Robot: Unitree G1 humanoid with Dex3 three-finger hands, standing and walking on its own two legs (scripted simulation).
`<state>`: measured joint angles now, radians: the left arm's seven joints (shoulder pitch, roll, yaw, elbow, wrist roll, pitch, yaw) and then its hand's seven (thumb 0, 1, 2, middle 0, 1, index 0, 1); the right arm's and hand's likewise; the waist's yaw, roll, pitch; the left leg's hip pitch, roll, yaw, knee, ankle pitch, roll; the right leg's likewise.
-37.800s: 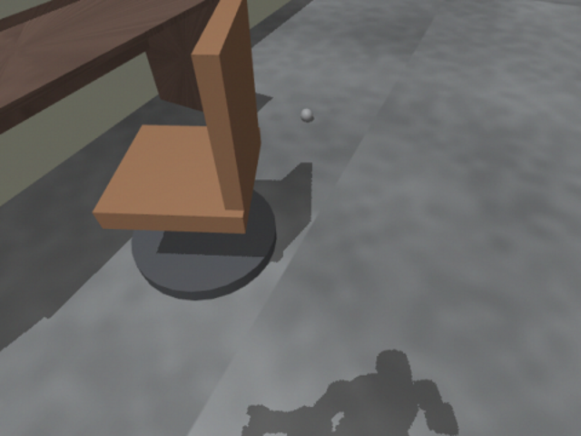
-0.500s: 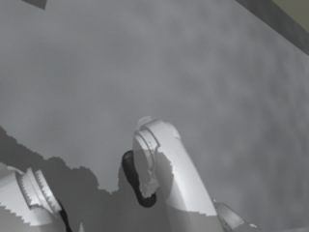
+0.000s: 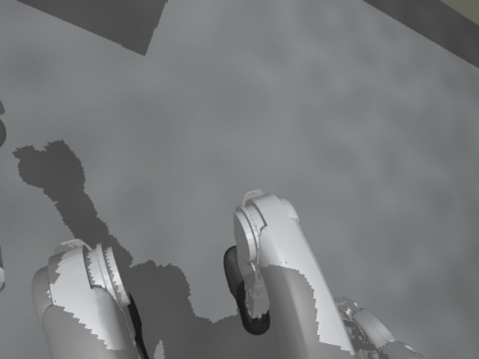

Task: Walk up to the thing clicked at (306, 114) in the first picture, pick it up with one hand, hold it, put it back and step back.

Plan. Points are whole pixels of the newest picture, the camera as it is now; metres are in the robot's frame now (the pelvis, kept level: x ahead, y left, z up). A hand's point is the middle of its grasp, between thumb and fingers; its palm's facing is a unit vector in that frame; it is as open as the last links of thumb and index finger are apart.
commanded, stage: settle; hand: left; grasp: from above
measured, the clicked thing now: out of the picture +0.51 +0.32 -0.19
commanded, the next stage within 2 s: lift in 0.12 s
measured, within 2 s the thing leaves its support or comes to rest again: neither
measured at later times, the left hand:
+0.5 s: hand out of the picture +0.47 +0.32 -0.11, palm faces -0.47 -0.11 -0.88, open 9.4 cm
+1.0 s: hand out of the picture +0.39 +0.32 +0.05, palm faces -0.43 -0.13 -0.89, open 9.5 cm
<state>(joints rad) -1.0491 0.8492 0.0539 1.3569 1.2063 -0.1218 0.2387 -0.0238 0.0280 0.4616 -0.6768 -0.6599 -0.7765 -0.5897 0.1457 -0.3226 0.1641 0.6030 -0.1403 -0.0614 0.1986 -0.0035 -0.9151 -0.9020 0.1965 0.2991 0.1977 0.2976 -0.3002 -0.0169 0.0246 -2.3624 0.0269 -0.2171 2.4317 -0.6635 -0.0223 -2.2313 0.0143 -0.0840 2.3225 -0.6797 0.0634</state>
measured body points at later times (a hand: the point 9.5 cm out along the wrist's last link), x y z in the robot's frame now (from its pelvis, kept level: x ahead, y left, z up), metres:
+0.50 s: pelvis -0.01 +0.00 +0.03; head +0.23 +0.08 +0.40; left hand +0.49 +0.32 -0.06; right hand +0.04 -0.28 -0.06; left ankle +0.07 +0.14 -0.29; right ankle +0.11 -0.13 -0.29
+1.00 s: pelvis -0.01 +0.00 +0.14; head +0.17 +0.06 +0.55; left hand +0.41 +0.32 +0.10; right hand +0.13 -0.25 +0.02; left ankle +0.07 +0.14 -0.29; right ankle +0.11 -0.13 -0.29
